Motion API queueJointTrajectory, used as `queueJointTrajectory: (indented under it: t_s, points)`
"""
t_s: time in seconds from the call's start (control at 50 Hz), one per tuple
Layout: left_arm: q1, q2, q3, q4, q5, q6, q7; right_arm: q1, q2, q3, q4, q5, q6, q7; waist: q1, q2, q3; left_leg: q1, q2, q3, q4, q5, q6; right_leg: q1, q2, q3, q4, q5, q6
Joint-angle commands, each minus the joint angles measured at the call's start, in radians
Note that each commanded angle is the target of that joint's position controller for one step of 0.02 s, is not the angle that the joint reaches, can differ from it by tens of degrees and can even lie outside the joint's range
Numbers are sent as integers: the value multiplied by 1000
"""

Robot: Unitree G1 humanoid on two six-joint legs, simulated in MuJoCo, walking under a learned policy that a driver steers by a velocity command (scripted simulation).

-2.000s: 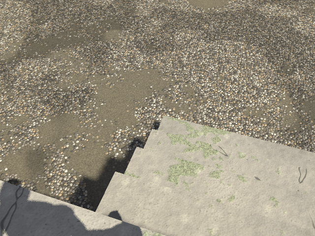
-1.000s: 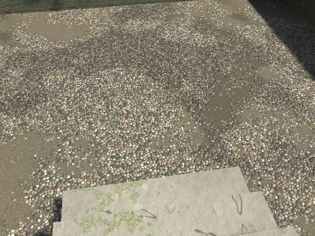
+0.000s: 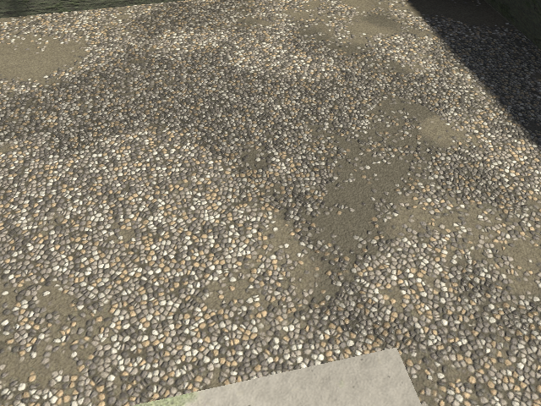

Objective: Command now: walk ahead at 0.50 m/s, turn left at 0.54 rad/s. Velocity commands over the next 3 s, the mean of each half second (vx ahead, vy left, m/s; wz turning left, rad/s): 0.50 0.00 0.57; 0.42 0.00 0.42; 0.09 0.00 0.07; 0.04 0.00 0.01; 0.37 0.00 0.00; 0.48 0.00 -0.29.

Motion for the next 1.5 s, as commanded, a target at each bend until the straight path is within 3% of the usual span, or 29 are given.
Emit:
queueJointTrajectory:
  t_s: [0.02, 0.08, 0.16, 0.22, 0.28, 0.3, 0.32, 0.34, 0.38, 0.44, 0.5, 0.56, 0.68, 0.76, 0.92, 0.96, 1.0, 1.02, 1.04, 1.06, 1.1, 1.14, 1.16, 1.2, 1.28, 1.32, 1.36, 1.42, 1.5]
  points:
    - [-81, 15, -2, -73, 38, 2, 46, -64, 36, 54, -77, 21, -12, 11, 38, 17, 106, -173, 346, -399, -225, 317, 313, -189, -129, 60, -569, 403, -1]
    - [32, -13, -23, -42, 45, 11, 3, -27, -92, 46, -84, 8, -15, 10, 85, 18, 28, -583, 170, -285, -63, 279, 238, 264, 0, -120, -464, 551, 10]
    - [-371, 45, -46, -159, 44, 14, 2, 264, 20, 81, -16, 31, -36, -72, -161, -24, 39, -73, 142, -400, 240, -87, 148, -156, -47, 25, -1157, 977, 28]
    - [-286, 54, -37, -199, 22, 35, -2, 155, -86, 67, -64, -16, -8, -8, -49, 98, 91, -537, 125, -451, 212, -221, 160, 404, 18, -82, -1066, 823, 8]
    - [-87, 154, 13, -155, 2, 27, 6, 112, -124, 56, -96, 14, 15, 4, 60, 39, 102, -379, 90, -497, 466, -107, 101, 647, 27, -104, -1374, 713, -46]
    - [94, 224, 55, -100, -1, 14, 4, 146, -149, 42, -64, -13, 17, 43, 124, 20, 14, -388, 43, -424, 753, 127, 43, 829, -32, -71, -1327, 671, -131]
    - [357, 275, 90, -17, 25, -6, 2, 309, 36, 81, -45, 19, -1, 59, 108, -105, -258, -624, -72, -308, 1282, -347, -56, 1245, -212, 29, -944, 1326, -339]
    - [281, 335, 98, -59, 30, -2, -30, 457, 76, 86, -57, 60, 1, 62, 15, -168, -387, -876, -49, -223, 1579, -405, -54, 1336, -385, 197, -912, 1495, -438]
    - [71, 200, 66, -107, 23, 24, -36, 124, -29, 62, -179, 43, 32, 18, 85, -3, -95, -1158, 72, -214, 1510, -139, -103, 974, -427, 388, -1189, 397, -382]
    - [29, -53, -12, -62, 38, -15, -1, 179, 46, 88, -110, 27, 48, 4, -77, 70, 162, -800, 267, -215, 974, 314, -22, 298, -243, 110, -1337, 226, -190]
    - [151, -2, -15, 30, 34, -69, 49, 52, -23, 65, -115, 18, 43, 47, 29, -3, 136, -755, 233, -179, 634, 513, -31, 258, -228, 38, -1396, 154, -212]
    - [103, 85, -3, 60, 68, -63, 47, 74, -9, 57, -87, 6, 36, 54, -34, 18, 57, -785, 201, -271, 701, 618, -12, 349, -233, -3, -1316, 394, -201]
    - [306, -31, -46, 190, 73, -77, 68, -129, -5, 57, -139, 11, 36, 32, 38, 8, 138, -928, 213, -291, 398, 733, 0, 694, -249, -100, -1278, 413, -159]
    - [357, -39, -59, 182, 69, -63, 58, -294, -10, 58, -164, 9, 36, 43, 80, -31, 169, -576, 204, -126, 166, 877, -18, 509, -172, -214, -1240, 333, -173]
    - [428, -23, -8, 179, 5, 15, 108, -472, 23, 85, -155, -20, 73, 32, 183, 32, 221, -528, 253, -46, -393, 711, -89, 809, -211, -124, -988, 397, -142]
    - [402, -13, 4, 173, 7, 32, 101, -446, 2, 83, -121, -30, 64, 18, 168, 37, 178, -347, 239, -25, -405, 711, -80, 725, -200, -129, -910, 392, -115]
    - [285, 73, 28, 152, 47, 55, 38, -77, -105, 24, 12, 8, 40, -3, -6, 102, 21, 291, 205, 26, -384, 928, -42, 403, -136, -217, -612, 312, -48]
    - [283, 57, 30, 154, 45, 69, -12, 138, -225, -28, 69, 5, 41, -11, -95, 177, -151, 721, 263, 21, -298, 1179, 26, 188, -67, -267, -375, 85, 21]
    - [412, -72, -3, 130, 36, 64, -52, 373, -336, -57, 122, 32, 52, -5, -88, 360, -538, 1264, 481, -148, 85, 1717, 290, -20, 38, -239, 155, -512, 100]
    - [178, -8, 15, 32, -13, 35, -66, 448, -313, -69, 138, 30, 49, -14, -199, 247, -566, 1330, 542, -275, 79, 1781, 343, -252, 50, -141, 321, -595, 114]
    - [10, 93, 32, 2, -51, -3, -43, 174, -203, -47, 64, 21, 48, -20, -122, 28, -298, 769, 561, -216, -38, 1408, 268, -271, -88, -100, 247, -539, 74]
    - [19, 37, 20, 11, -36, -12, -11, -14, -60, 7, 17, 20, 46, 12, 54, 46, 38, 67, 491, -164, -186, 1184, 193, -7, -130, -55, -80, -382, 46]
    - [61, -18, 13, 18, 2, -20, 13, -52, -42, 17, -15, 44, 13, -3, 98, 70, 40, -100, 428, -131, -245, 1038, 196, 97, -117, -31, -304, -113, 20]
    - [163, -22, 30, 103, 7, -10, -3, -134, -62, 20, -49, 55, -25, 9, 151, 53, 40, -292, 337, -43, -322, 835, 184, 310, -72, -61, -605, 263, 20]
    - [336, 22, 55, 118, 10, -24, -34, -366, -70, 37, -132, 20, -3, 40, 269, 69, -36, -577, 278, 5, -83, 705, 104, 685, 3, -93, -559, 508, 44]
    - [250, 114, 93, 61, -22, -45, -21, -372, -55, 54, -120, 68, 7, 46, 266, 0, -20, -497, 250, 18, 36, 585, 16, 729, 21, -119, -779, 442, 58]
    - [-183, 244, 88, -75, -59, -59, -32, 24, -145, -14, -73, 132, 43, 17, -63, -197, -17, -152, 122, 129, 111, 32, -106, 406, -87, 80, -1131, 798, -115]
    - [-301, 179, 78, -108, -84, -60, -50, -61, -92, -16, -86, 95, 63, -18, -63, -20, -52, -52, 146, 107, 25, 84, -119, 362, -38, 27, -1138, 521, -82]
    - [-192, 186, 93, -39, -82, -38, -49, -125, -96, -25, -76, 92, 56, -1, -5, 12, -50, 20, 161, 81, -54, 304, -115, 429, 9, -35, -1095, 533, -38]
Next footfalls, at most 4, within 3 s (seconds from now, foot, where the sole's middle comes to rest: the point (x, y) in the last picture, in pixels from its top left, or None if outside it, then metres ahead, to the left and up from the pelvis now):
0.30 right None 0.33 -0.15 -0.92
1.02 left None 0.57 0.24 -1.09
1.32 right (259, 397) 0.69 0.05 -1.09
2.60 left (155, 351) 0.93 0.42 -1.26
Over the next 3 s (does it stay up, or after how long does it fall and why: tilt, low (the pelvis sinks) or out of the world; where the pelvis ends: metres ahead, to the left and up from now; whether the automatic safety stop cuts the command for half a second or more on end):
stays up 1.02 0.33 -0.49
